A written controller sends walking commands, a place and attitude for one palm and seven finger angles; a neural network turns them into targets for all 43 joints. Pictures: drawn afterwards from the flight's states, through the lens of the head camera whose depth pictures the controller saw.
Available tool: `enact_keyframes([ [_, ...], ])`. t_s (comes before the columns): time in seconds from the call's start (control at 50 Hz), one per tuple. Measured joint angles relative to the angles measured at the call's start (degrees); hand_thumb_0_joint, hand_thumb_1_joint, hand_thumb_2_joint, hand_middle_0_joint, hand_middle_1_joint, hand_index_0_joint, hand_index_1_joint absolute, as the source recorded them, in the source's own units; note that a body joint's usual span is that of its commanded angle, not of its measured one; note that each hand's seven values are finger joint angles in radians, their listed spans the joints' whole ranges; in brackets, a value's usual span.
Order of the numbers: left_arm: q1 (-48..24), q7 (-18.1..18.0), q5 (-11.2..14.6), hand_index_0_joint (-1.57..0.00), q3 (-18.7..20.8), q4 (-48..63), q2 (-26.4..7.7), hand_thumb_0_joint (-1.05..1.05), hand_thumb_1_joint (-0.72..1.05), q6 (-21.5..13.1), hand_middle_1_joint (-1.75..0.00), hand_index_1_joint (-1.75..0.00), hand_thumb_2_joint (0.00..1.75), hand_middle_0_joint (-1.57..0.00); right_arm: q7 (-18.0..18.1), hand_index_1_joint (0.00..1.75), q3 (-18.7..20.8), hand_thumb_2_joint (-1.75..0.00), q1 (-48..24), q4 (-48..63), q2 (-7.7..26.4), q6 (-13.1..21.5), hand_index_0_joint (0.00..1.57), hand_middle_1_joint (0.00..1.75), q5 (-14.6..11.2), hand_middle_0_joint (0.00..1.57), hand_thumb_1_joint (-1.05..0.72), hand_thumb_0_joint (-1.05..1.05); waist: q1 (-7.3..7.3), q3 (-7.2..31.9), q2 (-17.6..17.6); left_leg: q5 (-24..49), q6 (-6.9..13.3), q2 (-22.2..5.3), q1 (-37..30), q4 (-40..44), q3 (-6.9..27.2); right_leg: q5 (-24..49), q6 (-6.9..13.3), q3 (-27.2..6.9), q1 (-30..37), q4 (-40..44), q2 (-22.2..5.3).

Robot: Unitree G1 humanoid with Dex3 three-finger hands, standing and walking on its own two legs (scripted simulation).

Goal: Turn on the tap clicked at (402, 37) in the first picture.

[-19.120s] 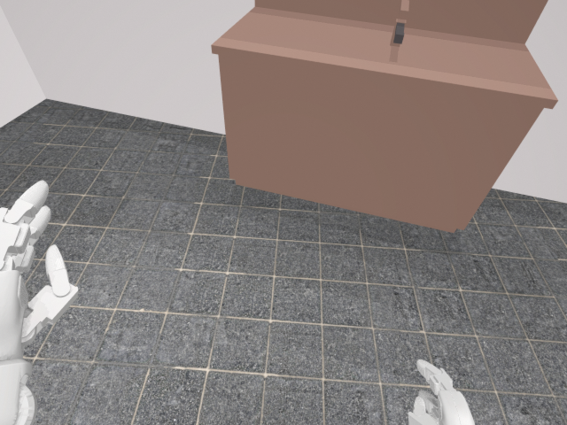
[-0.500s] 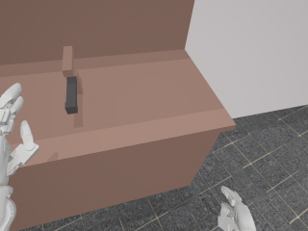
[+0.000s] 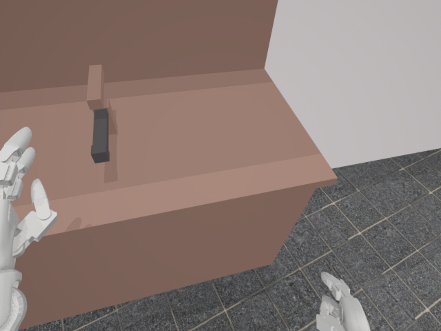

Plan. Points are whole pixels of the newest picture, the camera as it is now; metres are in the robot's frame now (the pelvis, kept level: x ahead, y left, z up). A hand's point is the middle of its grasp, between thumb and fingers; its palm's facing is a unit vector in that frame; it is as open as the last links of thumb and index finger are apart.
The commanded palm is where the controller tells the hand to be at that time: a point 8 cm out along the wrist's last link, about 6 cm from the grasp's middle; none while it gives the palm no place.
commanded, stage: come to a stop and stand still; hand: left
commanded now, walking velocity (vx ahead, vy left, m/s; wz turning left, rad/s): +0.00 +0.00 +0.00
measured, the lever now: (100, 153) +0.41 +0.29 +0.06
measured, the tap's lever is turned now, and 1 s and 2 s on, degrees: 0 0 0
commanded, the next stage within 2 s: look again from close up in 1.10 s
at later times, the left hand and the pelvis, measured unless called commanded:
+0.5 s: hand (46, 230) +0.20 +0.26 +0.14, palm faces +0.41 -0.84 -0.36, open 7.4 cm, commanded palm +0.15 +0.27 +0.17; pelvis -0.01 -0.01 +0.00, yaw +0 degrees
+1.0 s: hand (48, 211) +0.22 +0.25 +0.16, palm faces +0.39 -0.85 -0.35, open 7.4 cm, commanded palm +0.16 +0.28 +0.17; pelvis +0.00 +0.00 +0.00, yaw +0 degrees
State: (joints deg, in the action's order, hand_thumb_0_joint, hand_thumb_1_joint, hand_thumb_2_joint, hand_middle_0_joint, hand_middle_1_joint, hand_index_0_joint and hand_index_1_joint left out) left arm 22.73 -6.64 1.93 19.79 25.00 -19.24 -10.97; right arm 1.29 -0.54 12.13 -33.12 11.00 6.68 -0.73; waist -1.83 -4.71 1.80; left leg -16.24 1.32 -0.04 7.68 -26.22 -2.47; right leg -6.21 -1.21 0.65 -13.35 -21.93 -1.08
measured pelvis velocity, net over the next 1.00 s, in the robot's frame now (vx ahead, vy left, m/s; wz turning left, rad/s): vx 0.00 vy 0.00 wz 0.00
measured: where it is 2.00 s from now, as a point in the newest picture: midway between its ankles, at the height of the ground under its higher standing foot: outside the picture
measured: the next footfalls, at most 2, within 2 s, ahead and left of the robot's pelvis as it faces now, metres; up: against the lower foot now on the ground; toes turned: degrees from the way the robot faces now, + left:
none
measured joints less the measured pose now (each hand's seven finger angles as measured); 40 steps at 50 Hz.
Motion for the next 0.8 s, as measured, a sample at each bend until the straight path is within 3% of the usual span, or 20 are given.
enact_keyframes([
  [0.1,0.71,-0.05,0.05,-0.21,-0.20,0.97,-0.17,0.02,0.89,0.25,-0.30,-0.30,0.90,-0.21,0.13,0.30,0.26,-0.90,0.13,-0.19,0.10,0.08,0.20,0.30,-0.03,0.20,-0.90,0.01,0.28,-0.39,0.15,-0.04,-0.11,-0.11,0.13,-0.02,-0.02,-0.03,0.11,-0.01,-0.18,-0.08,0.11],
  [0.14,-6.58,2.41,-3.33,-0.22,2.32,-1.71,-5.16,0.02,0.89,-1.37,-0.30,-0.30,0.90,-0.22,0.53,0.30,0.56,-0.90,1.06,-0.53,-0.15,1.95,0.20,0.30,1.15,0.20,-0.90,0.01,-1.11,-1.20,0.81,-0.37,-0.20,-0.11,1.92,-1.89,0.79,-0.62,0.38,0.78,-1.59,-1.85,-0.04],
  [0.2,-12.46,1.77,-0.80,-0.22,6.89,-6.43,-8.42,0.02,0.89,-3.87,-0.30,-0.30,0.90,-0.22,-0.52,0.30,-0.29,-0.90,-0.07,-1.63,-0.55,2.62,0.20,0.30,0.73,0.20,-0.90,0.01,-1.21,-1.78,1.56,0.01,-0.54,-0.08,2.05,-1.72,0.33,-0.51,0.67,0.32,-2.35,-2.49,-0.01],
  [0.26,-8.61,0.75,1.06,-0.21,6.18,-4.92,-4.82,0.02,0.90,-3.84,-0.30,-0.30,0.90,-0.21,-1.84,0.30,0.11,-0.90,0.09,-0.24,0.16,3.34,0.20,0.30,0.23,0.20,-0.90,0.01,0.22,-0.91,-0.21,-0.29,-0.13,0.21,1.85,-1.98,-0.69,-0.75,0.32,-0.72,-2.77,-3.37,-0.19],
  [0.32,-1.48,1.28,1.04,-0.21,0.95,-2.21,-1.00,0.02,0.90,-4.15,-0.30,-0.30,0.90,-0.20,-2.17,0.30,0.46,-0.90,0.54,0.19,0.75,3.53,0.20,0.30,-0.33,0.20,-0.90,0.01,1.21,0.23,-1.84,-0.81,0.37,0.73,1.49,-2.25,-1.34,-1.58,-0.23,-1.46,-3.07,-4.65,-0.64],
  [0.38,2.99,2.41,0.60,-0.21,-2.36,-2.27,-0.15,0.02,0.90,-4.02,-0.30,-0.30,0.90,-0.21,-1.27,0.30,0.31,-0.90,1.02,-0.38,0.28,2.92,0.20,0.30,-0.43,0.20,-0.90,0.01,1.37,1.01,-1.74,-0.93,0.39,0.96,1.25,-2.34,-1.29,-2.23,-0.31,-1.45,-3.13,-5.50,-0.88],
  [0.48,0.92,1.97,0.63,-0.22,0.35,-4.67,-1.82,0.02,0.89,-2.77,-0.31,-0.30,0.89,-0.22,0.40,0.30,-0.47,-0.90,1.85,-1.12,-0.55,2.55,0.20,0.30,-0.22,0.20,-0.90,0.01,-0.24,0.74,0.48,-0.44,-0.10,0.54,1.43,-2.35,-0.38,-1.88,0.32,-0.50,-2.82,-5.11,-0.57],
  [0.6,-4.65,0.18,0.43,-0.21,1.57,-2.44,0.59,0.02,0.89,-3.07,-0.30,-0.30,0.90,-0.21,0.27,0.30,-0.48,-0.90,1.65,-1.39,0.58,4.35,0.20,0.30,0.07,0.20,-0.90,0.01,-1.98,0.13,1.24,-0.24,-0.27,-0.02,1.49,-2.41,-0.13,-0.82,0.54,-0.16,-2.08,-3.52,-0.04],
  [0.68,-4.52,0.27,-0.33,-0.21,-0.51,-1.42,1.73,0.02,0.90,-3.71,-0.30,-0.30,0.90,-0.21,-0.19,0.30,-0.25,-0.90,1.06,-0.87,0.83,4.74,0.20,0.30,0.16,0.20,-0.90,0.01,-1.25,0.77,0.95,-0.35,-0.16,-0.05,1.19,-2.04,-0.42,-0.65,0.33,-0.45,-1.77,-2.88,0.04],
  [0.8,-1.85,1.11,-0.54,-0.21,-0.15,-2.64,-0.19,0.02,0.89,-2.80,-0.30,-0.30,0.90,-0.21,-0.43,0.30,-0.34,-0.90,0.34,0.28,-0.03,3.73,0.20,0.30,0.18,0.20,-0.90,0.01,0.64,0.68,0.90,-0.49,-0.07,-0.20,0.83,-1.44,-0.69,-0.47,0.16,-0.71,-1.34,-1.89,0.24],
])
